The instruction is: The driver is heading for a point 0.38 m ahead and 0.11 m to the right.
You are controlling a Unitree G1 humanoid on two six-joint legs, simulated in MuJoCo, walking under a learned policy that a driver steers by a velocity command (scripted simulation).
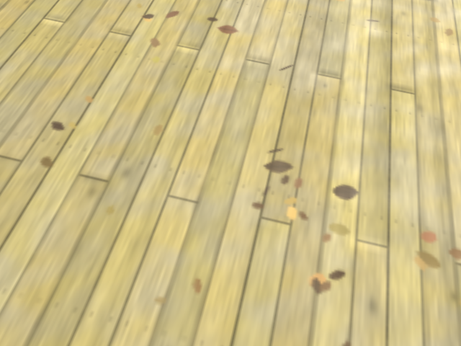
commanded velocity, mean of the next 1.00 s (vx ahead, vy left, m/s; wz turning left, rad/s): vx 0.12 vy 0.00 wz -0.44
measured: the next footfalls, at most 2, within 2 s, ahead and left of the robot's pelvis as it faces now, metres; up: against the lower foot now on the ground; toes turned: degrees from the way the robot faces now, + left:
right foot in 0.22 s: +0.10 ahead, -0.13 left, +0.00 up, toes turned +9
left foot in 0.64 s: +0.10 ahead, +0.07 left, +0.00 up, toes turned -22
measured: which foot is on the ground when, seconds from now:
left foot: down 0.00-0.22, up 0.24-0.62, down 0.64-1.00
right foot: up 0.00-0.20, down 0.22-0.64, up 0.66-1.00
